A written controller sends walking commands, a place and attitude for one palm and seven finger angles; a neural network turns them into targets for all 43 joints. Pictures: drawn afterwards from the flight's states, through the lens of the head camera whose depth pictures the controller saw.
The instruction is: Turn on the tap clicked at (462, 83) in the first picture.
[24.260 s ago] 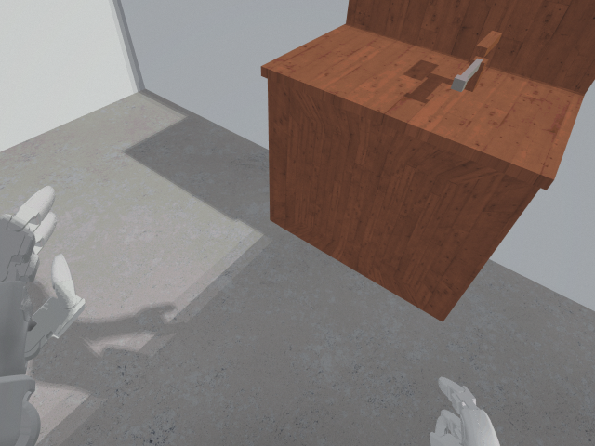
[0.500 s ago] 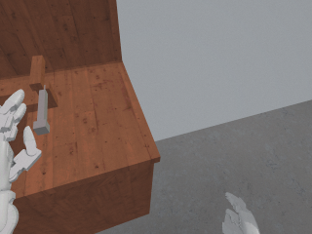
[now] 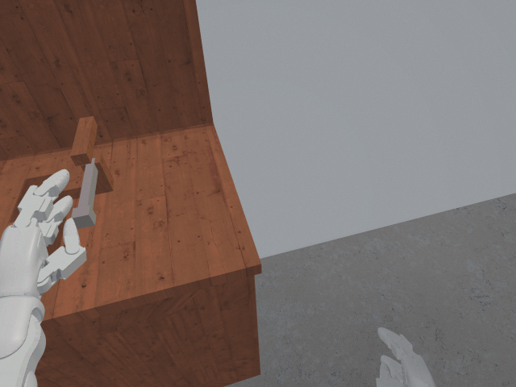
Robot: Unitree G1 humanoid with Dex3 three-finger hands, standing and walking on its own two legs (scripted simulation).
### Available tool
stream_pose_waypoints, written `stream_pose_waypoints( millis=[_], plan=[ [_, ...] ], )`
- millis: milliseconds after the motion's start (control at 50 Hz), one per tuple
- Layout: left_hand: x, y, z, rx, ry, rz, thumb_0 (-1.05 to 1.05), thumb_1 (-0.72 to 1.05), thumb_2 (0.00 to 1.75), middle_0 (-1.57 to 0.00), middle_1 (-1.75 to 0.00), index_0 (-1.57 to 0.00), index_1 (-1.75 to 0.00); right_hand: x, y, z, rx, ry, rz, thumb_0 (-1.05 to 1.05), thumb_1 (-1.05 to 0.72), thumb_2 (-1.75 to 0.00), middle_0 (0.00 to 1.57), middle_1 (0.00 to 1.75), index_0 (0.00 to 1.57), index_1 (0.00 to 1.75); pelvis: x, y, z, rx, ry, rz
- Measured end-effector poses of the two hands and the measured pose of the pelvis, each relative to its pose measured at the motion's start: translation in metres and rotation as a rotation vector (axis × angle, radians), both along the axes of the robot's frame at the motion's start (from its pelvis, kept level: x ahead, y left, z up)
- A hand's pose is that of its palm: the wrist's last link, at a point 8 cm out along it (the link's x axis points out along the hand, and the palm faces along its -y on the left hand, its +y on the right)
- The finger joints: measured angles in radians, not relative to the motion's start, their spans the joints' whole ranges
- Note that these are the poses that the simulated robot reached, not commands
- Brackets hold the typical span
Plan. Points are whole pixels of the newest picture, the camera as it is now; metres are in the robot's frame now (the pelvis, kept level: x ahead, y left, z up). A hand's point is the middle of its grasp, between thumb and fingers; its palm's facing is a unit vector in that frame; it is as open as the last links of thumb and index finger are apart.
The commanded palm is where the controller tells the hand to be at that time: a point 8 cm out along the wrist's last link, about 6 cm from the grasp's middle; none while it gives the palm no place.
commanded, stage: turn the palm inward beside the body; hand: left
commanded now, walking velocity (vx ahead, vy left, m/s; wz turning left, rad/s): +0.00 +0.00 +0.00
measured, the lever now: (84, 216) +0.35 +0.34 +0.08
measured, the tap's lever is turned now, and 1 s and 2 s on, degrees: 0 0 0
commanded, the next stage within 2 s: reach beside the lever's end, fingers flat in 1.94 s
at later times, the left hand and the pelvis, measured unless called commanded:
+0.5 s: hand (94, 252) +0.24 +0.24 +0.14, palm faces +0.47 -0.85 -0.26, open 7.4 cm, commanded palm +0.18 +0.28 +0.16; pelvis +0.03 -0.02 -0.01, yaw +2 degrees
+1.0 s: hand (76, 282) +0.20 +0.25 +0.14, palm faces +0.50 -0.85 -0.18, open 7.4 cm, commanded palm +0.14 +0.28 +0.15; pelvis +0.02 +0.00 -0.01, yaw +3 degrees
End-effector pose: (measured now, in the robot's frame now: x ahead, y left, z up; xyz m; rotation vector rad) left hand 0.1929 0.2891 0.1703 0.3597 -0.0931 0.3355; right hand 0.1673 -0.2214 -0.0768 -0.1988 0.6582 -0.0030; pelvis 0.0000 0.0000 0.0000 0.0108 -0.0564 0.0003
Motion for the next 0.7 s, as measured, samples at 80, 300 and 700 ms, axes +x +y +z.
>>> stream_pose_waypoints(
  millis=[80,300,700],
  plan=[
    [-0.022,-0.015,-0.024,-0.029,0.011,0.057,0.01,0.89,0.89,-0.20,-0.30,-0.21,-0.30,0.010,-0.012,0.001,-0.033,-0.017,0.029,0.02,-0.91,-0.90,0.21,0.30,0.20,0.30,-0.007,-0.015,-0.004,0.004,0.016,0.017],
    [-0.023,-0.010,0.001,0.027,-0.130,0.199,0.01,0.89,0.90,-0.20,-0.30,-0.20,-0.30,0.038,-0.026,-0.016,-0.055,0.002,0.067,0.02,-0.91,-0.90,0.21,0.30,0.20,0.30,-0.001,-0.036,-0.013,-0.026,0.031,0.073],
    [-0.008,-0.001,-0.023,-0.090,-0.052,0.139,0.01,0.90,0.89,-0.20,-0.30,-0.21,-0.30,0.071,0.003,-0.009,-0.081,0.007,0.036,0.02,-0.91,-0.90,0.21,0.30,0.20,0.30,0.048,0.000,-0.013,-0.021,0.086,0.049]
  ],
)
